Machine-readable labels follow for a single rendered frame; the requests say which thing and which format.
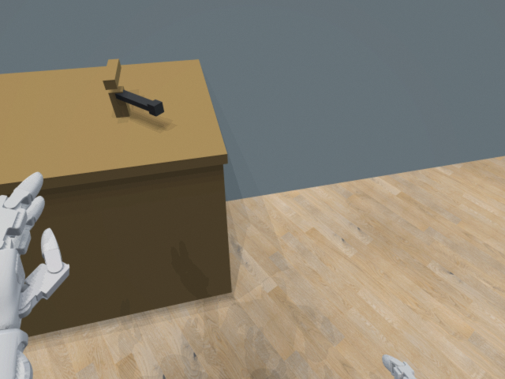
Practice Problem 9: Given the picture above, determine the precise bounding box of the right robot hand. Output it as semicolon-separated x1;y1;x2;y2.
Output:
382;355;416;379

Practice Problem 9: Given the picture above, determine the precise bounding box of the tap lever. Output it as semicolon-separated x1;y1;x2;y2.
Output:
115;90;164;116

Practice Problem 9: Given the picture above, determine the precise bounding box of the robot left forearm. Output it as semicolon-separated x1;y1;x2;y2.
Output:
0;328;33;379

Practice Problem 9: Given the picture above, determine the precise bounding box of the counter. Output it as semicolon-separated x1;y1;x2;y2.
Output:
0;59;232;337

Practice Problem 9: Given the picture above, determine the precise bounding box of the left robot hand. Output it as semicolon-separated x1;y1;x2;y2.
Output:
0;172;69;330

